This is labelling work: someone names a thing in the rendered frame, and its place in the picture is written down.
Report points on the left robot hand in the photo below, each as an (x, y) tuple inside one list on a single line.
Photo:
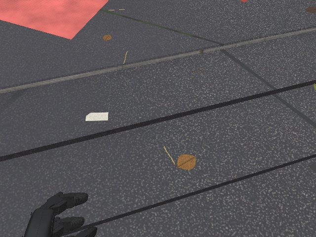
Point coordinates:
[(43, 222)]

